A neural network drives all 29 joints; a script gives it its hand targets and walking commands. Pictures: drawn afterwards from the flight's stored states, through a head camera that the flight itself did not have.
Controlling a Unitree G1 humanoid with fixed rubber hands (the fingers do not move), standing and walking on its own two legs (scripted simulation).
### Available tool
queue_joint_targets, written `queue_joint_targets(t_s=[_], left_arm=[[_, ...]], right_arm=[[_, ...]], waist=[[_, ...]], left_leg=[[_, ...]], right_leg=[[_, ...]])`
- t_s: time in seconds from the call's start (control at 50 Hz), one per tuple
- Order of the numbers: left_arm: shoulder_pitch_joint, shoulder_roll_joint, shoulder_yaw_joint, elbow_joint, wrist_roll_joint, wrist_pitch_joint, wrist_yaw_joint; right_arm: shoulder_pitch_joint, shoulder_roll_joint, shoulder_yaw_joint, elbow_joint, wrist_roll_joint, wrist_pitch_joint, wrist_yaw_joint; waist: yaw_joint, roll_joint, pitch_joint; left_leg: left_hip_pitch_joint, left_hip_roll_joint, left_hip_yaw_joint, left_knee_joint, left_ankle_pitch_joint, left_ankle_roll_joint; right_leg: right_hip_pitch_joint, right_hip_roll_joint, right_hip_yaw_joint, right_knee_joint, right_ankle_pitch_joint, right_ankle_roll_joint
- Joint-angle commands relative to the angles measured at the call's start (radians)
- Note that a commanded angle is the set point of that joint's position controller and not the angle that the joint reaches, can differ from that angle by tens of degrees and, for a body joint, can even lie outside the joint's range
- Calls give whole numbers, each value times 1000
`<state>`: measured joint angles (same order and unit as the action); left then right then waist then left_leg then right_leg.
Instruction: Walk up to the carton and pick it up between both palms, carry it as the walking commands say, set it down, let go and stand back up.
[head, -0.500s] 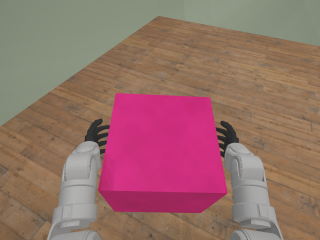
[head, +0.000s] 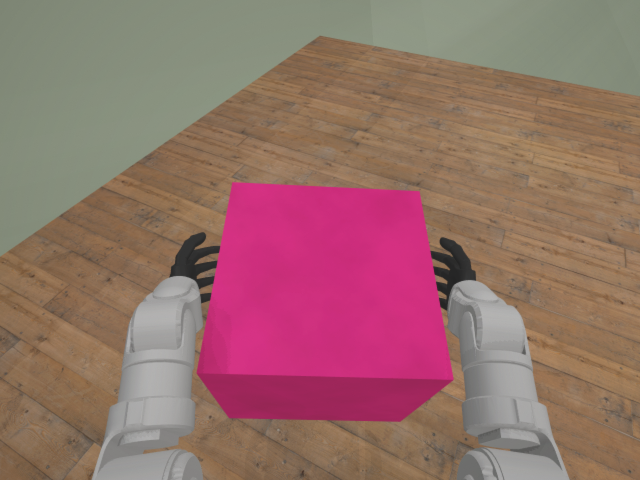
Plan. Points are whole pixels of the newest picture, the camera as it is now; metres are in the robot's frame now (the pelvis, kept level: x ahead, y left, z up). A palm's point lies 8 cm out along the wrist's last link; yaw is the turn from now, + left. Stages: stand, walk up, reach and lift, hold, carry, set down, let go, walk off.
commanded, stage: carry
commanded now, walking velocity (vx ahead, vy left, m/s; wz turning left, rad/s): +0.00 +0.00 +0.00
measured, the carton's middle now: (320, 308) +0.37 -0.01 +0.00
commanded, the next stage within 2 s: none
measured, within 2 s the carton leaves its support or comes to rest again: neither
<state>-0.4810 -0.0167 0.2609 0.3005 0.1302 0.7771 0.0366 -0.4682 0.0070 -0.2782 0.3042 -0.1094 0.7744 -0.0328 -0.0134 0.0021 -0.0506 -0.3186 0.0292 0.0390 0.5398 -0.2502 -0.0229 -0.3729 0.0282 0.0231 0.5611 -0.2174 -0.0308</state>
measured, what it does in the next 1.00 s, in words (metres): stands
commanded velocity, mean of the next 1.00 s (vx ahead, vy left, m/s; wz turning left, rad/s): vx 0.00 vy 0.00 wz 0.00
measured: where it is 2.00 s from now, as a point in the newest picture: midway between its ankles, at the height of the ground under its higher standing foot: outside the picture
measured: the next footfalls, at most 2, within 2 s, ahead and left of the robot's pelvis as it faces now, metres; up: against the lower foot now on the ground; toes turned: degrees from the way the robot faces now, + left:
none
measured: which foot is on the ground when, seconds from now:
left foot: down 0.00-1.00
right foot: down 0.00-1.00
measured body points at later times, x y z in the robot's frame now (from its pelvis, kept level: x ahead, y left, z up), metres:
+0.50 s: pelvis -0.01 +0.00 +0.00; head -0.01 -0.01 +0.45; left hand +0.35 +0.17 +0.08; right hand +0.35 -0.19 +0.07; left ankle +0.02 +0.13 -0.73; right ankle +0.05 -0.10 -0.73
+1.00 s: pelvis -0.01 +0.00 +0.00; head -0.01 -0.01 +0.45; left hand +0.35 +0.17 +0.08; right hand +0.34 -0.18 +0.07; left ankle +0.02 +0.13 -0.73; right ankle +0.05 -0.10 -0.73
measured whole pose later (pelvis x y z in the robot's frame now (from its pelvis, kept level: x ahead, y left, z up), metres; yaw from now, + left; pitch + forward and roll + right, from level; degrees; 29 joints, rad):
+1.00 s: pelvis -0.01 +0.00 +0.00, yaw +0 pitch +2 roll +1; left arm -0.50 -0.02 0.28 0.24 0.12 0.85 0.04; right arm -0.49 0.01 -0.28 0.25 -0.10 0.85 -0.04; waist -0.01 0.00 -0.06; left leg -0.35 0.03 0.04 0.55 -0.24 -0.02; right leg -0.40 0.03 0.02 0.57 -0.20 -0.03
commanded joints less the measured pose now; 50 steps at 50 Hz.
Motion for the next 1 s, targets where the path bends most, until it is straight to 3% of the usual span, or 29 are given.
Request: queue_joint_targets(t_s=[0.0,0.98], left_arm=[[-563,-699,-455,-129,-168,-32,-66],[-607,-732,-475,-174,-190,51,-54]], right_arm=[[-592,704,455,-139,173,-28,57],[-640,751,491,-192,202,55,41]], waist=[[3,-15,-379],[6,-14,-393]], left_leg=[[161,90,-65,-42,120,26],[146,88,-77,-35,96,32]], right_leg=[[110,-141,96,-84,190,-48],[73,-138,104,-89,138,-49]])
